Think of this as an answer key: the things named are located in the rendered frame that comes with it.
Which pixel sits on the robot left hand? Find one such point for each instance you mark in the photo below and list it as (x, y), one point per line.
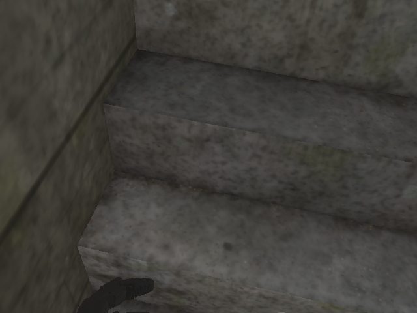
(114, 293)

